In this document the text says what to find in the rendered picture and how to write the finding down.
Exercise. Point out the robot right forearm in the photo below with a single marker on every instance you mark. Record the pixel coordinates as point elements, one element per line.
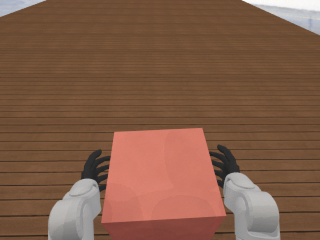
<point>256,214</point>

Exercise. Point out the carton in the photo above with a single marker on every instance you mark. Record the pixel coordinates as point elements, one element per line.
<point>161,185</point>

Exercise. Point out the left robot hand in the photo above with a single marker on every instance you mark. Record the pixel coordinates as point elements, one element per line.
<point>91,171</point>

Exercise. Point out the right robot hand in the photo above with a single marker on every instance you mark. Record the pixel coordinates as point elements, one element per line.
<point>228,166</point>

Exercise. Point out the robot left forearm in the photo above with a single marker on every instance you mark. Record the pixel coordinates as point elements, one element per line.
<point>72,218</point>

